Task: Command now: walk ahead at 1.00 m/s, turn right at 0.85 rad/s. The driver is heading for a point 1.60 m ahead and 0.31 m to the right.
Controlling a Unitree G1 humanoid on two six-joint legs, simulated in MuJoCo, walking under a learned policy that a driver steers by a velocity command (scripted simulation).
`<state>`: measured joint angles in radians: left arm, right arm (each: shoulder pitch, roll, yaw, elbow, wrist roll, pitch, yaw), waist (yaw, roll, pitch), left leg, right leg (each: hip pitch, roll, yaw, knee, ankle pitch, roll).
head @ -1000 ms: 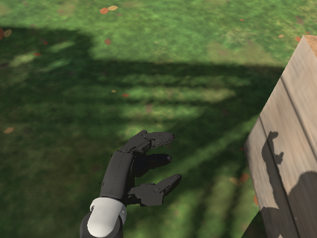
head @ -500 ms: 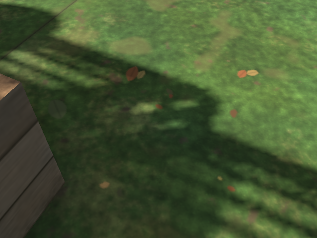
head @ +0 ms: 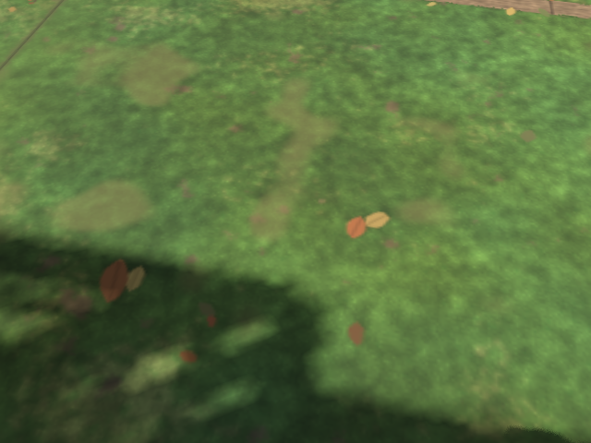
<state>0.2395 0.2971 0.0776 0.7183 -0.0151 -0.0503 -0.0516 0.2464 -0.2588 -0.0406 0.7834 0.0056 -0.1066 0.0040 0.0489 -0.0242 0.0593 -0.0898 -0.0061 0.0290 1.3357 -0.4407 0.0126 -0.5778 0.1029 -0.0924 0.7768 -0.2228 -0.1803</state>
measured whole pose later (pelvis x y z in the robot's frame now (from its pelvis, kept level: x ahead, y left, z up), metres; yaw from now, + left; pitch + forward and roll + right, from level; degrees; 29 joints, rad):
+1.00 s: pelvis +0.82 -0.24 +0.04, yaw -22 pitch +1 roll -3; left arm 0.28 0.26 0.07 0.73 0.01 -0.10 -0.02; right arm 0.31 -0.30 -0.05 0.78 0.05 -0.06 -0.01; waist 0.02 0.05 0.01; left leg -0.55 0.10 -0.05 1.35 -0.29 0.05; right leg -0.24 -0.02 -0.11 0.50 -0.27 0.01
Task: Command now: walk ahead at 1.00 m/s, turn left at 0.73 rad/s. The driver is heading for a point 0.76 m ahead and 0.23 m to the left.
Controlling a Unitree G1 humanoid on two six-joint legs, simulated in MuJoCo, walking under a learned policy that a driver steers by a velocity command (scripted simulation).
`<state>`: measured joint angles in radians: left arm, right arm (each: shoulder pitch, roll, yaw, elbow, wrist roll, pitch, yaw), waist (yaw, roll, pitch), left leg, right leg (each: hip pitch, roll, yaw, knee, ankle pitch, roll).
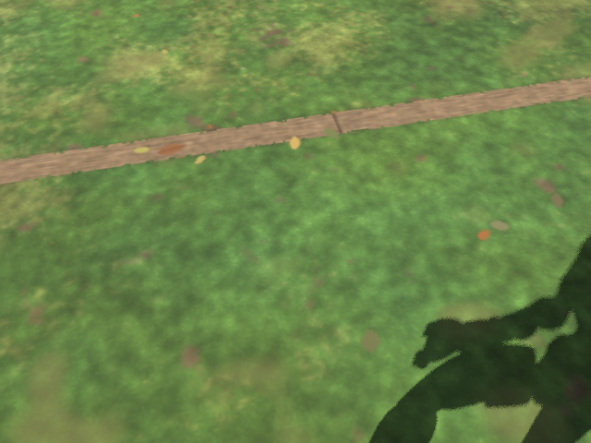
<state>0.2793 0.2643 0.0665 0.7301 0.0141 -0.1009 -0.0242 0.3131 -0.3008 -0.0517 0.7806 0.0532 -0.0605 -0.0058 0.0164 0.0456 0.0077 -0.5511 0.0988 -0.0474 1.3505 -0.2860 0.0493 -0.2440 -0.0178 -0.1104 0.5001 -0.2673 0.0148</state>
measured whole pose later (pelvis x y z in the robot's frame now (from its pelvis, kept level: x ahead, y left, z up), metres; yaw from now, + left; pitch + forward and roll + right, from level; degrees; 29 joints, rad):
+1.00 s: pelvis +0.78 +0.19 +0.01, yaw +45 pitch +2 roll -2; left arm 0.29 0.28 0.04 0.82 0.00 -0.07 -0.01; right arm 0.03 -0.30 -0.03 0.61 0.00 -0.02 0.00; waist 0.08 0.03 0.09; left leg -0.59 0.01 -0.08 0.81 -0.24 -0.03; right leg -0.22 0.04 -0.02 0.35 -0.16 -0.03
